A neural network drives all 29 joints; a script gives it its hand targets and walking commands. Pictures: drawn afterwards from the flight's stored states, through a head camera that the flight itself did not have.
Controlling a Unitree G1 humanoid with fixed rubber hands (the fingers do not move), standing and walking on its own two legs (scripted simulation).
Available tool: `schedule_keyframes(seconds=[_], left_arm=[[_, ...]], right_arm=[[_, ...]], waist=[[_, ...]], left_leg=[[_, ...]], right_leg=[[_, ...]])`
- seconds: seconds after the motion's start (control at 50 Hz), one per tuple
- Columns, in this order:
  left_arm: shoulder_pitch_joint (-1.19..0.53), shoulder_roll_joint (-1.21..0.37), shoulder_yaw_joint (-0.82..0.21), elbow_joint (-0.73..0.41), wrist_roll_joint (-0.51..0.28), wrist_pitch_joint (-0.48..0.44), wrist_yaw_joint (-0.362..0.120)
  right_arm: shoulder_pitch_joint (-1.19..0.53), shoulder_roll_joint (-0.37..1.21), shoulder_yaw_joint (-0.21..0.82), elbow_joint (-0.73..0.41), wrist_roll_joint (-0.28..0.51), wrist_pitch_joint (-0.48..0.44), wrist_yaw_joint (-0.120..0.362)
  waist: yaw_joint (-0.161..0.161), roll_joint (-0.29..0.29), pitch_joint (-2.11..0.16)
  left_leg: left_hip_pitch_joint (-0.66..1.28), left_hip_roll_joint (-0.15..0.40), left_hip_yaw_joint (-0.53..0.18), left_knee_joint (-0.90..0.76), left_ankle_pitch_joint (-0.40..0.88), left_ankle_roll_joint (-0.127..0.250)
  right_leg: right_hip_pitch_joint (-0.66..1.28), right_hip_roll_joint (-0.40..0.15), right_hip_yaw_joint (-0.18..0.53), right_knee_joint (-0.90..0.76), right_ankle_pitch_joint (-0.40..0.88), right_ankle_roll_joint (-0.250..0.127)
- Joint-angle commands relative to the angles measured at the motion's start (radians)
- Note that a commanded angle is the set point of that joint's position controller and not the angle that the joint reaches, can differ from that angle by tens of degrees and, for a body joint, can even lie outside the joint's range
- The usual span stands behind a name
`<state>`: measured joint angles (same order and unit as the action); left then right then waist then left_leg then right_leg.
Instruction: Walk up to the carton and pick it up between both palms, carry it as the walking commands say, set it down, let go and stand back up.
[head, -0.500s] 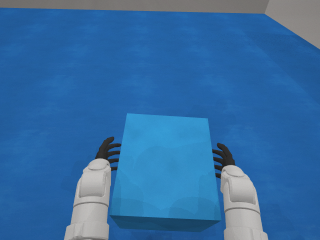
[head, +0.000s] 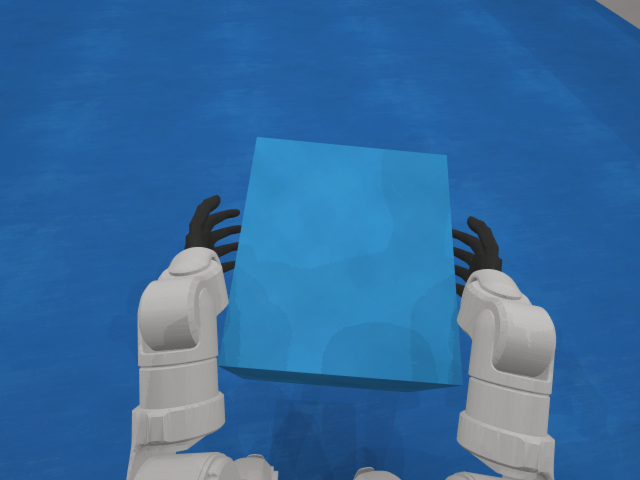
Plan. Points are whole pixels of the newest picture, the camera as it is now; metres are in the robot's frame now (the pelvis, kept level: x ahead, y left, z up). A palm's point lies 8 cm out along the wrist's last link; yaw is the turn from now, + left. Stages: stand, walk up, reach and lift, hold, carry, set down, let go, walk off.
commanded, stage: carry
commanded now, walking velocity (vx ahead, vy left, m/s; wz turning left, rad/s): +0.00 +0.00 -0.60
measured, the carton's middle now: (338, 274) +0.35 +0.00 +0.04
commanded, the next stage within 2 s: none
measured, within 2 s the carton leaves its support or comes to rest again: neither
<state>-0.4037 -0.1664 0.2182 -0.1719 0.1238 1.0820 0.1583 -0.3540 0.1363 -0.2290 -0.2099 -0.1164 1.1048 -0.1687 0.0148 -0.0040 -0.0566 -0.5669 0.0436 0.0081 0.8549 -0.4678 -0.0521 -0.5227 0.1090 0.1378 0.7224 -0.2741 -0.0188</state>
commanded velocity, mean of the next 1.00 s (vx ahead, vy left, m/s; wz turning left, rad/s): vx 0.00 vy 0.00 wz -0.60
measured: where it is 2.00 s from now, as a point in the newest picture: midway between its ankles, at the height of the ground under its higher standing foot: outside the picture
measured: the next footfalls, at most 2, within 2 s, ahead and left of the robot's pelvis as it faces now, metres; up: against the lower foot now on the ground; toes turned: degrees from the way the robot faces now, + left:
right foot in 0.40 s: +0.00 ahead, -0.13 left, +0.00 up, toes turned -23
left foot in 0.82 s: -0.01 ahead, +0.10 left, +0.00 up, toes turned -22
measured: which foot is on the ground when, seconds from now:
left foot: down 0.00-0.42, up 0.44-0.80, down 0.82-1.00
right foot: down 0.00-0.12, up 0.14-0.38, down 0.40-0.84, up 0.86-1.00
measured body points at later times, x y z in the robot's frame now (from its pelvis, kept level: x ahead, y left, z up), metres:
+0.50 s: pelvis -0.05 -0.02 +0.01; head +0.00 -0.04 +0.45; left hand +0.33 +0.03 +0.10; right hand +0.23 -0.27 +0.10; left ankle -0.03 +0.12 -0.67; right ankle -0.04 -0.11 -0.71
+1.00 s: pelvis -0.10 +0.02 +0.02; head -0.06 +0.02 +0.46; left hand +0.28 +0.00 +0.11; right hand +0.12 -0.28 +0.12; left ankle -0.05 +0.12 -0.71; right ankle -0.14 -0.09 -0.65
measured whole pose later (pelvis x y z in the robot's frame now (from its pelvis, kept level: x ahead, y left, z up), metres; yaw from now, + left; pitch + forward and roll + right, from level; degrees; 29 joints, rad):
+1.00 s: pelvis -0.10 +0.02 +0.02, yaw -34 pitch +4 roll -2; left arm -0.47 -0.14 0.26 -0.16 0.09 1.11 0.23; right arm -0.45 0.22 -0.28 -0.16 -0.14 1.07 -0.22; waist 0.07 -0.02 0.02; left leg -0.34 0.13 0.17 0.63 -0.34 0.01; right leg -0.62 -0.01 -0.07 1.03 -0.45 0.04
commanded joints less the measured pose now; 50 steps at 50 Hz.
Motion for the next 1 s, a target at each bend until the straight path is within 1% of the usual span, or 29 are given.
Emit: schedule_keyframes(seconds=[0.0, 0.08, 0.1, 0.12, 0.14, 0.16, 0.18, 0.2, 0.26, 0.32, 0.36, 0.38, 0.4, 0.42, 0.44, 0.48, 0.54, 0.62, 0.7, 0.74, 0.78, 0.8, 0.82, 0.84, 0.86, 0.88, 0.9, 0.94, 0.98], left_arm=[[-0.531, -0.785, -0.646, -0.051, -0.336, 0.042, -0.136], [-0.538, -0.771, -0.629, -0.085, -0.328, 0.046, -0.112], [-0.535, -0.757, -0.626, -0.083, -0.325, 0.049, -0.105], [-0.589, -0.756, -0.625, -0.068, -0.321, 0.048, -0.097], [-0.613, -0.76, -0.637, -0.085, -0.322, 0.05, -0.095], [-0.686, -0.766, -0.651, -0.097, -0.344, 0.047, -0.095], [-0.73, -0.785, -0.669, -0.084, -0.364, 0.048, -0.098], [-0.729, -0.807, -0.678, -0.083, -0.38, 0.05, -0.104], [-0.729, -0.844, -0.685, -0.048, -0.398, 0.053, -0.116], [-0.706, -0.845, -0.675, -0.039, -0.397, 0.057, -0.117], [-0.67, -0.85, -0.666, -0.024, -0.392, 0.063, -0.121], [-0.66, -0.848, -0.659, -0.014, -0.387, 0.063, -0.124], [-0.648, -0.839, -0.644, 0.005, -0.377, 0.059, -0.126], [-0.663, -0.81, -0.635, 0.021, -0.366, 0.047, -0.123], [-0.668, -0.823, -0.643, -0.006, -0.381, 0.042, -0.124], [-0.633, -0.857, -0.632, -0.04, -0.362, 0.031, -0.129], [-0.641, -0.878, -0.625, -0.099, -0.34, 0.004, -0.128], [-0.609, -0.835, -0.621, -0.093, -0.319, 0.001, -0.123], [-0.586, -0.819, -0.628, -0.075, -0.319, 0.003, -0.129], [-0.6, -0.818, -0.645, -0.074, -0.328, 0.002, -0.133], [-0.621, -0.82, -0.665, -0.072, -0.343, 0.001, -0.135], [-0.636, -0.82, -0.675, -0.067, -0.35, 0.004, -0.137], [-0.654, -0.828, -0.683, -0.056, -0.349, 0.005, -0.14], [-0.669, -0.846, -0.706, -0.078, -0.36, 0.008, -0.145], [-0.726, -0.853, -0.713, -0.085, -0.374, 0.005, -0.145], [-0.759, -0.864, -0.725, -0.07, -0.391, 0.006, -0.15], [-0.78, -0.878, -0.741, -0.065, -0.408, 0.009, -0.152], [-0.802, -0.89, -0.753, -0.047, -0.427, 0.011, -0.156], [-0.804, -0.88, -0.736, -0.006, -0.42, 0.019, -0.15]], right_arm=[[-0.68, 0.837, 0.708, -0.086, 0.358, 0.005, 0.137], [-0.644, 0.836, 0.679, -0.079, 0.36, 0.017, 0.122], [-0.611, 0.818, 0.667, -0.066, 0.35, 0.02, 0.117], [-0.645, 0.783, 0.648, -0.042, 0.34, 0.019, 0.114], [-0.629, 0.772, 0.63, -0.011, 0.327, 0.014, 0.111], [-0.661, 0.802, 0.636, -0.022, 0.335, 0.011, 0.108], [-0.674, 0.811, 0.618, -0.006, 0.315, 0.009, 0.104], [-0.66, 0.826, 0.609, -0.007, 0.302, 0.009, 0.102], [-0.656, 0.815, 0.572, -0.009, 0.272, 0.007, 0.099], [-0.614, 0.816, 0.568, 0.0, 0.259, 0.013, 0.099], [-0.591, 0.817, 0.576, 0.005, 0.258, 0.018, 0.101], [-0.587, 0.812, 0.58, 0.014, 0.26, 0.019, 0.103], [-0.618, 0.794, 0.584, 0.021, 0.262, 0.016, 0.103], [-0.654, 0.81, 0.617, 0.007, 0.28, 0.022, 0.111], [-0.67, 0.836, 0.634, 0.009, 0.303, 0.017, 0.116], [-0.718, 0.9, 0.698, -0.027, 0.362, 0.004, 0.135], [-0.75, 0.962, 0.739, -0.044, 0.424, -0.011, 0.16], [-0.754, 0.932, 0.75, -0.05, 0.431, -0.016, 0.156], [-0.713, 0.916, 0.736, -0.034, 0.405, -0.015, 0.151], [-0.7, 0.909, 0.72, -0.024, 0.387, -0.018, 0.149], [-0.674, 0.907, 0.698, -0.007, 0.368, -0.02, 0.148], [-0.65, 0.904, 0.683, 0.007, 0.355, -0.021, 0.148], [-0.65, 0.877, 0.662, 0.025, 0.337, -0.027, 0.145], [-0.618, 0.873, 0.656, 0.034, 0.323, -0.033, 0.144], [-0.653, 0.878, 0.663, 0.002, 0.331, -0.036, 0.144], [-0.677, 0.876, 0.652, -0.001, 0.318, -0.039, 0.142], [-0.677, 0.873, 0.636, 0.007, 0.303, -0.039, 0.141], [-0.685, 0.852, 0.6, 0.016, 0.283, -0.041, 0.138], [-0.693, 0.819, 0.573, 0.031, 0.268, -0.035, 0.133]], waist=[[0.015, -0.161, -0.381], [-0.001, -0.162, -0.444], [-0.009, -0.114, -0.445], [-0.012, 0.078, -0.431], [-0.022, 0.31, -0.412], [-0.017, 0.181, -0.395], [-0.021, 0.115, -0.359], [-0.018, 0.105, -0.334], [-0.02, 0.219, -0.323], [-0.04, 0.252, -0.349], [-0.03, 0.24, -0.375], [-0.017, 0.18, -0.387], [0.004, 0.087, -0.421], [0.013, -0.302, -0.444], [0.005, -0.265, -0.443], [0.005, -0.126, -0.467], [0.005, -0.125, -0.467], [0.017, -0.13, -0.503], [0.021, -0.154, -0.519], [0.022, -0.169, -0.522], [0.006, -0.162, -0.519], [-0.012, -0.129, -0.51], [-0.024, 0.067, -0.491], [-0.028, 0.335, -0.444], [-0.021, 0.225, -0.395], [-0.018, 0.121, -0.361], [-0.015, 0.091, -0.337], [-0.017, 0.177, -0.34], [-0.026, 0.219, -0.353]], left_leg=[[0.007, -0.035, 0.013, 0.076, -0.056, -0.005], [0.328, -0.034, 0.077, -0.343, 0.093, 0.008], [0.483, 0.042, 0.038, -0.429, 0.171, 0.024], [0.645, 0.232, -0.141, -0.487, 0.288, 0.082], [0.658, 0.498, -0.363, -0.448, 0.567, 0.215], [0.605, 0.483, -0.278, -0.418, 0.725, 0.238], [0.538, 0.427, -0.2, -0.421, 0.708, 0.232], [0.501, 0.372, -0.093, -0.42, 0.642, 0.205], [0.479, 0.291, 0.081, -0.358, 0.672, 0.133], [0.536, 0.321, 0.087, -0.307, 0.734, 0.125], [0.533, 0.322, 0.124, -0.219, 0.739, 0.085], [0.454, 0.303, 0.159, -0.147, 0.68, 0.039], [0.275, 0.277, 0.151, -0.064, 0.451, -0.015], [-0.054, 0.13, 0.203, 0.108, -0.103, -0.081], [-0.145, 0.081, 0.103, 0.237, -0.251, -0.084], [-0.156, 0.084, 0.023, 0.291, -0.168, -0.06], [-0.097, 0.075, 0.036, 0.227, -0.022, -0.064], [-0.038, 0.025, 0.046, 0.126, -0.013, -0.049], [0.026, -0.011, 0.042, 0.014, -0.013, -0.032], [0.106, -0.033, 0.052, -0.091, -0.005, -0.021], [0.302, -0.022, 0.064, -0.3, 0.072, -0.002], [0.468, 0.04, 0.033, -0.406, 0.149, 0.017], [0.593, 0.228, -0.132, -0.429, 0.242, 0.083], [0.599, 0.471, -0.331, -0.446, 0.531, 0.212], [0.586, 0.504, -0.277, -0.414, 0.712, 0.251], [0.549, 0.446, -0.2, -0.404, 0.743, 0.235], [0.528, 0.38, -0.094, -0.402, 0.724, 0.2], [0.539, 0.304, 0.045, -0.36, 0.763, 0.148], [0.556, 0.298, 0.079, -0.338, 0.783, 0.132]], right_leg=[[0.308, -0.31, 0.358, -0.261, 0.431, -0.132], [0.238, -0.213, 0.181, -0.158, 0.462, -0.064], [0.124, -0.181, 0.127, -0.106, 0.336, -0.038], [-0.088, -0.098, 0.031, 0.028, 0.021, 0.004], [-0.289, -0.046, -0.13, 0.25, -0.312, 0.036], [-0.246, -0.133, -0.141, 0.358, -0.295, 0.045], [-0.203, -0.146, -0.153, 0.394, -0.248, 0.054], [-0.169, -0.161, -0.168, 0.381, -0.189, 0.062], [-0.065, -0.126, -0.257, 0.223, -0.143, 0.071], [-0.004, -0.098, -0.313, 0.038, -0.151, 0.063], [0.097, -0.095, -0.333, -0.158, -0.053, 0.052], [0.223, -0.135, -0.281, -0.29, 0.07, 0.045], [0.415, -0.24, -0.126, -0.331, 0.27, 0.013], [0.607, -0.508, 0.253, -0.244, 0.908, -0.123], [0.649, -0.51, 0.254, -0.177, 1.114, -0.187], [0.628, -0.438, 0.113, -0.151, 0.948, -0.171], [0.563, -0.353, 0.009, -0.158, 0.749, -0.146], [0.531, -0.377, 0.095, -0.208, 0.637, -0.162], [0.515, -0.373, 0.156, -0.215, 0.634, -0.155], [0.474, -0.353, 0.163, -0.217, 0.608, -0.135], [0.343, -0.297, 0.118, -0.19, 0.532, -0.078], [0.201, -0.259, 0.075, -0.157, 0.437, -0.036], [-0.002, -0.171, -0.026, -0.053, 0.219, 0.022], [-0.19, -0.083, -0.16, 0.186, -0.249, 0.041], [-0.243, -0.13, -0.176, 0.357, -0.33, 0.045], [-0.212, -0.148, -0.149, 0.412, -0.3, 0.047], [-0.184, -0.157, -0.155, 0.413, -0.233, 0.054], [-0.139, -0.138, -0.204, 0.358, -0.184, 0.069], [-0.104, -0.113, -0.252, 0.287, -0.182, 0.078]])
